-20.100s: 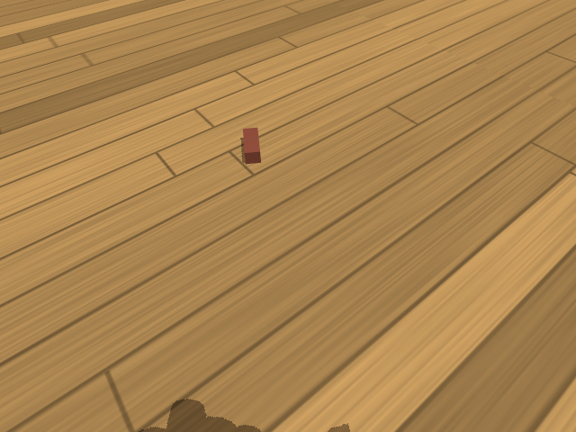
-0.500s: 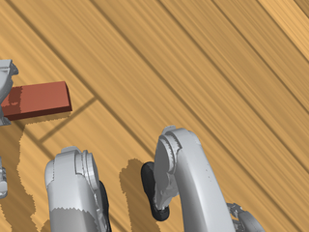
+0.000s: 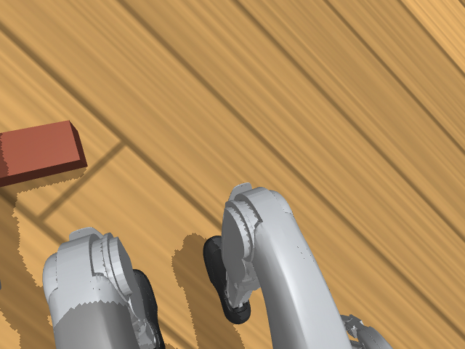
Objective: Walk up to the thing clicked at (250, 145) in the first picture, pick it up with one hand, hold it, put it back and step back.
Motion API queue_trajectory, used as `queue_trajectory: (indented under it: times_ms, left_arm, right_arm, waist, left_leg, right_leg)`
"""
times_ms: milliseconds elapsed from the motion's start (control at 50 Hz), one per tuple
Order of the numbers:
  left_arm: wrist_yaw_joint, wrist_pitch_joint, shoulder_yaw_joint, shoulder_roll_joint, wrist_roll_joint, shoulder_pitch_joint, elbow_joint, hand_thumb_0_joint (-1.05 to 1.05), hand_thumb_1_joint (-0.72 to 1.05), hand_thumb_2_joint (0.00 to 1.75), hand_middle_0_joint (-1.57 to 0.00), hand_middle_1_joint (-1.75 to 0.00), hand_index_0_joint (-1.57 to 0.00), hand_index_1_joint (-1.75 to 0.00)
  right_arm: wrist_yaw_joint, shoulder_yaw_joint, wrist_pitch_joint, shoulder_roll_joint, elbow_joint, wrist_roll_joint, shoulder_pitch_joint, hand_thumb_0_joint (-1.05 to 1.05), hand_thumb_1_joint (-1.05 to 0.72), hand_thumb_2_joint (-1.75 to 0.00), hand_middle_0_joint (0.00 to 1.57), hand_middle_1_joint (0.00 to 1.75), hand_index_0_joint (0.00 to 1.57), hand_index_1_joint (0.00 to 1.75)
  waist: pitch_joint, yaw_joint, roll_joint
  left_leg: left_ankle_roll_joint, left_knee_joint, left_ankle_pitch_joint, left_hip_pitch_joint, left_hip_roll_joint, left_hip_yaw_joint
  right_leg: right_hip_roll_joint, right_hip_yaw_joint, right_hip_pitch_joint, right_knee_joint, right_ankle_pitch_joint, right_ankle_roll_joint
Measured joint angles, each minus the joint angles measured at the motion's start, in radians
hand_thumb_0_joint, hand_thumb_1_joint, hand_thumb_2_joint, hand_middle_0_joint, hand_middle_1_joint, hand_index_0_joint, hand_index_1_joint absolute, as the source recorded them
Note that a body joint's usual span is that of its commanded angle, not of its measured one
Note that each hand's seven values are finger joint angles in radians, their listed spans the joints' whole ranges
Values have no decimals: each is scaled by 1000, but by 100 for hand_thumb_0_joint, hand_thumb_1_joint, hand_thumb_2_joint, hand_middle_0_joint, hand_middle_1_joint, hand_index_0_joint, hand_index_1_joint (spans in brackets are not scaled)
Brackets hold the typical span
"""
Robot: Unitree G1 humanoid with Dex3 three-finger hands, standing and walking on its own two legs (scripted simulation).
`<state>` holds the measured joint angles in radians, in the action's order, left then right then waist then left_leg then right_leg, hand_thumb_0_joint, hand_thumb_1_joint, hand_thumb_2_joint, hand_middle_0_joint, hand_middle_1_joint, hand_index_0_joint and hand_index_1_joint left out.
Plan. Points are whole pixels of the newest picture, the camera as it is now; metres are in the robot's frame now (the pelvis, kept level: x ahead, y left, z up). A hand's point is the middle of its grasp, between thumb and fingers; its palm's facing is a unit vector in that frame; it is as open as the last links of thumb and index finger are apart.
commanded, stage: approach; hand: left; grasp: from above
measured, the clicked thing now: (21, 156) +0.49 +0.28 -0.29
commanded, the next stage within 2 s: rest palm in 0.18 s
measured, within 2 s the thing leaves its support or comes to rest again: neither
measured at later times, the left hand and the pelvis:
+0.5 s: hand out of the picture +0.47 +0.29 -0.17, palm faces -0.48 -0.07 -0.88, open 14.4 cm; pelvis +0.00 +0.00 +0.01, yaw +0 degrees
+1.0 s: hand (7, 152) +0.49 +0.29 -0.24, palm faces -0.42 -0.10 -0.90, open 14.0 cm; pelvis +0.01 +0.01 -0.02, yaw -4 degrees
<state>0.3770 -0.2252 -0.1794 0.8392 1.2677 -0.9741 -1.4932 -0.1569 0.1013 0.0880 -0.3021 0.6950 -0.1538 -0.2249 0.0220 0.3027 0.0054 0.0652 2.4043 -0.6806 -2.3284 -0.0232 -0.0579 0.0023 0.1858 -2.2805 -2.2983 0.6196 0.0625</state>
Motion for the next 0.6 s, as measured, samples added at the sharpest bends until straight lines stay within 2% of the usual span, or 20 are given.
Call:
queue_trajectory:
  times_ms: [100, 160, 200, 280, 380, 500, 560, 600]
  left_arm:
    - [-40, -48, 93, 10, -23, -14, 77, 0, -56, 104, -9, -103, -8, -104]
    - [-34, -63, 155, -27, -19, -17, 118, -1, -56, 105, -9, -103, -8, -104]
    - [-15, -60, 179, -62, -10, -13, 124, -1, -56, 105, -9, -103, -8, -104]
    - [32, -33, 174, -124, 25, 7, 117, -1, -55, 105, -9, -101, -8, -102]
    - [81, 8, 115, -138, 52, -17, 35, 0, -56, 105, -9, -98, -7, -100]
    - [53, 33, 80, -72, 25, -57, -85, 0, -58, 107, -8, -97, -5, -100]
    - [29, 13, 103, -48, 4, -55, -90, 0, -58, 107, -8, -97, -5, -100]
    - [23, -17, 117, -35, 3, -53, -83, 0, -58, 106, -8, -98, -5, -101]
  right_arm:
    - [8, -17, 0, 3, 33, -9, 6, 0, -90, -90, 21, 30, 20, 30]
    - [7, -26, -4, 8, 48, -9, 16, 0, -90, -90, 20, 30, 20, 30]
    - [5, -30, -7, 12, 49, -6, 28, 0, -90, -90, 20, 30, 20, 30]
    - [0, -34, -7, 17, 27, 2, 53, 0, -90, -90, 20, 30, 20, 30]
    - [-13, -17, -2, 11, -9, 8, 77, 0, -90, -90, 20, 30, 20, 30]
    - [-15, -3, 21, -1, -27, 4, 75, -1, -90, -90, 20, 30, 20, 30]
    - [-16, 8, 27, -5, -15, 0, 58, -1, -90, -90, 20, 30, 20, 30]
    - [-14, 19, 27, -4, -2, -5, 48, 0, -90, -90, 20, 30, 20, 30]
  waist:
    - [0, -41, 26]
    - [-22, -59, 30]
    - [-42, -60, 26]
    - [-78, -46, 12]
    - [-93, -21, -4]
    - [-55, 6, -2]
    - [-26, 8, 16]
    - [-9, 6, 31]
  left_leg:
    - [-3, 14, 0, -15, 7, -6]
    - [-1, 15, -8, -15, 10, -9]
    - [2, 10, -16, -9, 11, -9]
    - [6, -12, -25, 14, 11, -2]
    - [10, -37, -18, 32, 8, 7]
    - [9, -31, -1, 21, 6, 11]
    - [5, -15, 5, 11, 7, 8]
    - [2, 0, 7, 0, 7, 1]
  right_leg:
    - [-7, 7, -7, -12, 5, 2]
    - [-7, 9, -1, -8, 15, -2]
    - [-5, 8, 7, -1, 23, -6]
    - [-1, -1, 28, 20, 33, -14]
    - [3, -12, 40, 40, 25, -17]
    - [1, -14, 24, 28, 8, -13]
    - [-2, -10, 13, 11, 3, -9]
    - [-4, -2, 6, -1, 0, -5]
